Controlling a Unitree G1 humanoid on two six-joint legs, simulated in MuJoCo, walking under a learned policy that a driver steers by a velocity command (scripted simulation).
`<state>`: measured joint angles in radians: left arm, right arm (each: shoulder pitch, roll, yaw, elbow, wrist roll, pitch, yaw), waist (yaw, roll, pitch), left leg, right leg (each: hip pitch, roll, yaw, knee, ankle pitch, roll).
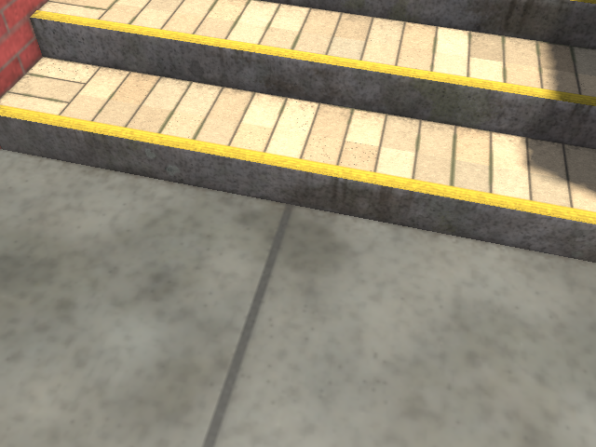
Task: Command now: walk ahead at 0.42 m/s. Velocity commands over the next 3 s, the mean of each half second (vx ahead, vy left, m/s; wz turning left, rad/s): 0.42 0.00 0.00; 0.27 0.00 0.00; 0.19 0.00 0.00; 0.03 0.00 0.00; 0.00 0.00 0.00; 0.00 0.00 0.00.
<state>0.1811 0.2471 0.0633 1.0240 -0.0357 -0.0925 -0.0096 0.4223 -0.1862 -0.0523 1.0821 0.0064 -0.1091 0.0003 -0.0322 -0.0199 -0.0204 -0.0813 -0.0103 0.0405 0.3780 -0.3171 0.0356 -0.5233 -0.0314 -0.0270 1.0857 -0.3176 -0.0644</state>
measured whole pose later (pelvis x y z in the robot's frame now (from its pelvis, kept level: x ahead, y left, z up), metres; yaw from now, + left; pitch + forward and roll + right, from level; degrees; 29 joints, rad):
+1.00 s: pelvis +0.43 -0.03 +0.01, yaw -1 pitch +2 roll +0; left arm 0.12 0.28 0.06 1.01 -0.02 -0.07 0.00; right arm 0.32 -0.22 -0.07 1.01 0.00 -0.09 0.00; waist -0.04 -0.03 -0.02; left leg -0.19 -0.02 0.04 0.32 -0.17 0.04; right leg -0.56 -0.07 0.00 0.92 -0.25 -0.05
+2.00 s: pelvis +0.60 -0.09 +0.00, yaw -1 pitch -1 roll +0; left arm 0.15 0.22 0.03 1.07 0.00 -0.01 0.03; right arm 0.19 -0.20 -0.03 1.10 0.00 -0.02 -0.04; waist 0.00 0.00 0.04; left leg -0.16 0.00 0.02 0.45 -0.28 0.00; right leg -0.22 0.02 -0.08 0.45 -0.21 -0.06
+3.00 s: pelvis +0.60 -0.11 +0.00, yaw -1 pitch +0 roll +0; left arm 0.15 0.22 0.03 1.09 0.00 -0.01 0.03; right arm 0.23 -0.20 -0.05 1.10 0.00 -0.02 -0.06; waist 0.00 0.00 0.03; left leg -0.16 0.03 0.01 0.43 -0.27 -0.03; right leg -0.22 0.05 -0.08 0.42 -0.21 -0.09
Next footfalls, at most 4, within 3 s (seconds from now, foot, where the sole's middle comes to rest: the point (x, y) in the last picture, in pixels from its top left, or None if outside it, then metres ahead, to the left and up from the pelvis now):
0.28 right None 0.34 -0.14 -0.78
0.76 left None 0.47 0.07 -0.78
1.22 right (367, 392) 0.66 -0.18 -0.78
1.54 left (281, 408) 0.62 0.02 -0.78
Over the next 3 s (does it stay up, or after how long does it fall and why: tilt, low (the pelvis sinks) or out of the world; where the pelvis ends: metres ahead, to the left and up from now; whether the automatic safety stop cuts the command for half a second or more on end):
stays up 0.60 -0.11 0.00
